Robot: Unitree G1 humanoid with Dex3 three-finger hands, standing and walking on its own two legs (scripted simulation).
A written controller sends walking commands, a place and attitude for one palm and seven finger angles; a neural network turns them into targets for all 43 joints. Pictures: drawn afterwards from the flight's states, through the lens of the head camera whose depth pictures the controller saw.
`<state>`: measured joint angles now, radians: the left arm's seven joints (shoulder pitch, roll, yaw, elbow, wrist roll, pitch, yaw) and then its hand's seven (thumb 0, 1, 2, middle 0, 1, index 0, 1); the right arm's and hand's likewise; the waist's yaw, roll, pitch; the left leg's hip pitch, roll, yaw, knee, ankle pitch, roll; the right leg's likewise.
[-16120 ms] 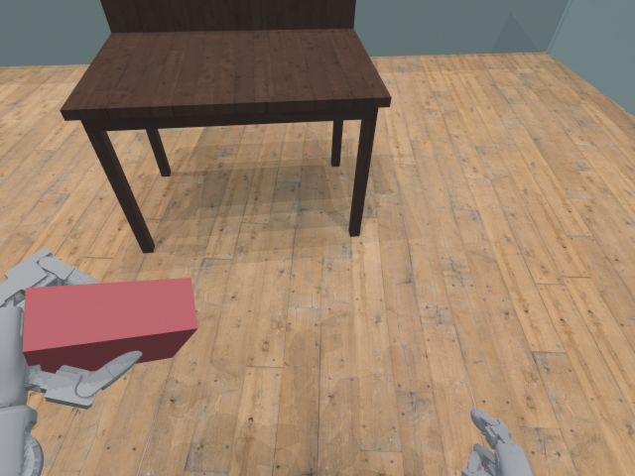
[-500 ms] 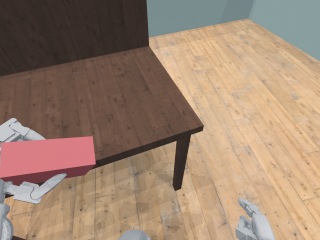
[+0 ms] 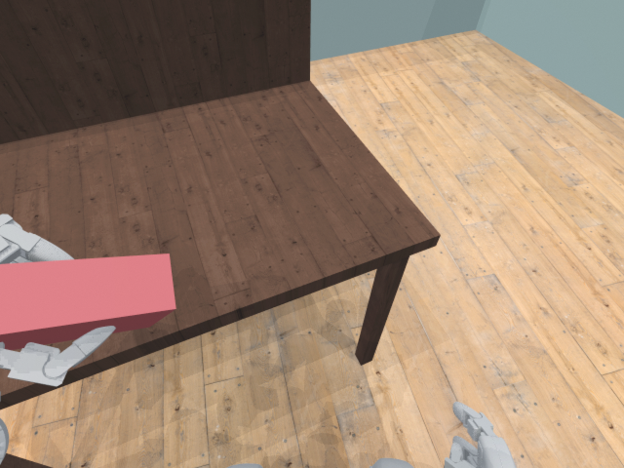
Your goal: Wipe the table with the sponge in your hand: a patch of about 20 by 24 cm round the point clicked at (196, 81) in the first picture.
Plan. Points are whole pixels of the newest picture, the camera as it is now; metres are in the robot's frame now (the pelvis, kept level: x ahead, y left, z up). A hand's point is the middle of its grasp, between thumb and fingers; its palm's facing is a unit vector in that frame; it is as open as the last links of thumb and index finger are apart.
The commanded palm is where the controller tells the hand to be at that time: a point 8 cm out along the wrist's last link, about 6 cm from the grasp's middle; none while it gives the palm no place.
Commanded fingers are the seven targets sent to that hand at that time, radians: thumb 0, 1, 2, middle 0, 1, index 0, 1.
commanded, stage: shuffle to correct the standing spot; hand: left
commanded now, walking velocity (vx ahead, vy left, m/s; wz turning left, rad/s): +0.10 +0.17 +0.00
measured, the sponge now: (111, 299) +0.24 +0.21 +0.16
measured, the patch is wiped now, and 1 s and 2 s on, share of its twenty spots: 0.00 0.00 0.00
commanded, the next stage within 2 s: come to a stop and stand still in 0.90 s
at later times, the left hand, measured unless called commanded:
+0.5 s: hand out of the picture +0.23 +0.34 +0.18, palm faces +0.43 -0.78 -0.46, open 9.3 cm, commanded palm +0.16 +0.37 +0.20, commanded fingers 0.00 0.10 1.30 -1.20 -1.60 -1.20 -1.60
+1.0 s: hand out of the picture +0.25 +0.39 +0.19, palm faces +0.36 -0.81 -0.46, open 9.3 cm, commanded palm +0.20 +0.43 +0.20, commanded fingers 0.00 0.10 1.30 -1.20 -1.60 -1.20 -1.60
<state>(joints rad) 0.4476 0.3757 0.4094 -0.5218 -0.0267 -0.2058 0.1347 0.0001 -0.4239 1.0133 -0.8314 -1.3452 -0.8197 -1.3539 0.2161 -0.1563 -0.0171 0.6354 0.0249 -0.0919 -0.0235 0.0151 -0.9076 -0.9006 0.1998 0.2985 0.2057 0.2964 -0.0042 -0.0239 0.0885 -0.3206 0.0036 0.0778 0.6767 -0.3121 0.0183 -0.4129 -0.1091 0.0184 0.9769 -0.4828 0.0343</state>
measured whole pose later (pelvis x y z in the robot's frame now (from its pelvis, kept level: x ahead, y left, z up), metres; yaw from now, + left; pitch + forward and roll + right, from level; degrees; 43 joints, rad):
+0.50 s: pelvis +0.01 +0.09 +0.00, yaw +1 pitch -2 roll +2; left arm 0.41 0.40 0.40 -0.48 -0.02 -0.22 0.14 0.00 -0.42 1.02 -0.83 -1.35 -0.82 -1.36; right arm 0.19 -0.21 -0.05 0.60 0.03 -0.13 -0.05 0.01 -0.91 -0.90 0.20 0.30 0.20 0.30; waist 0.00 -0.03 0.08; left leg -0.35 0.03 0.03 0.67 -0.29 -0.03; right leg -0.34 -0.08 -0.04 0.75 -0.39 0.01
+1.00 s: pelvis +0.03 +0.15 +0.01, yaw -1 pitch +0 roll +0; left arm 0.49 0.39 0.39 -0.51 -0.04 -0.19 0.10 0.00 -0.42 1.02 -0.83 -1.35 -0.82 -1.36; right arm 0.19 -0.18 0.01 0.63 0.02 -0.09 -0.03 0.01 -0.90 -0.90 0.20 0.30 0.21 0.30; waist 0.01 0.02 0.02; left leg -0.36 0.00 0.03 0.72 -0.35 0.02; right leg -0.27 0.03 -0.10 0.54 -0.27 -0.07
